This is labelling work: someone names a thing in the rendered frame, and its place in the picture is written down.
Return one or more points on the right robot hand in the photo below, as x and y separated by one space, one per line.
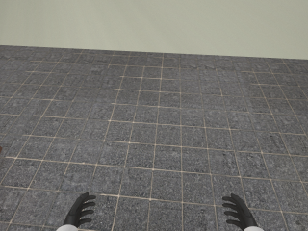
245 218

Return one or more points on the left robot hand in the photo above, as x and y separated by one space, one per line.
75 213

